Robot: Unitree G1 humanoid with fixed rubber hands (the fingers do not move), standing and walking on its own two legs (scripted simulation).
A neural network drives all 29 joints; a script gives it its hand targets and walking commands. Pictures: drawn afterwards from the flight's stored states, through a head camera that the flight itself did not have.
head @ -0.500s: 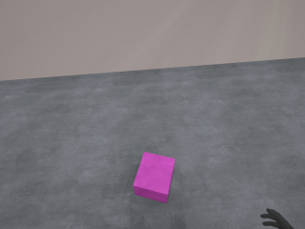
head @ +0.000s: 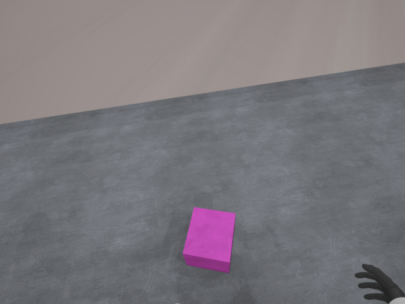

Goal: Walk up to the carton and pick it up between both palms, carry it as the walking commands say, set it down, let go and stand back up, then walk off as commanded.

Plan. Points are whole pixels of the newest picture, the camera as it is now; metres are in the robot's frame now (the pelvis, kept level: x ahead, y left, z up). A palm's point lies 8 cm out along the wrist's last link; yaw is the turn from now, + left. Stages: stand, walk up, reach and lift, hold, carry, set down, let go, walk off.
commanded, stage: walk up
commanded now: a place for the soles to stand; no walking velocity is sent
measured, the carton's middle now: (211, 239) +0.53 +0.02 -0.69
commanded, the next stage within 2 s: none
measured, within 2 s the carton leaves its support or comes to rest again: neither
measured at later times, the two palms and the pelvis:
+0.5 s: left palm (5, 302) +0.18 +0.44 -0.09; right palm out of the picture +0.10 -0.23 -0.13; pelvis +0.07 +0.10 -0.03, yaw -8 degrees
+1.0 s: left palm (38, 247) +0.30 +0.43 -0.10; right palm (332, 302) +0.16 -0.22 -0.09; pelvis +0.10 +0.14 -0.01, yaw -15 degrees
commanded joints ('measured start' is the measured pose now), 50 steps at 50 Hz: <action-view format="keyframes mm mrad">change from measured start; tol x16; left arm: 1 54 300 72 -82 12 -18 19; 15 229 244 56 -116 -3 10 2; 50 -159 168 -6 -56 -6 58 -62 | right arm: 1 -65 -126 -47 -139 -2 11 28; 9 296 -246 -131 -160 -21 -8 8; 50 -26 -141 -13 -28 60 -70 -95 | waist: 1 16 -138 -1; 7 -81 -226 -36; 10 -156 273 -96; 12 -81 64 -30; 19 26 88 -19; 22 34 -262 -32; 32 14 6 -39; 50 -9 -36 -91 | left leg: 1 -157 73 -46 46 -14 -19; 8 381 -56 87 -262 -32 46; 10 373 335 -545 -688 -356 214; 19 -100 229 -152 -443 -127 216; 24 -122 25 -55 76 -181 36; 29 194 -22 52 -236 -5 46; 32 82 197 -276 -457 77 130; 40 188 122 -34 -387 270 80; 50 269 118 36 -419 136 80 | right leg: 1 33 -281 246 -114 199 -230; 7 -320 -181 139 77 30 -181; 11 -570 10 82 818 -316 -72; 20 19 59 -10 179 -75 -90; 22 1 -251 580 -124 -251 -184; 30 -294 -99 230 123 132 -140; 33 -142 29 81 243 -6 -62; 38 -68 -19 152 193 326 -94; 50 -121 -14 183 122 342 -78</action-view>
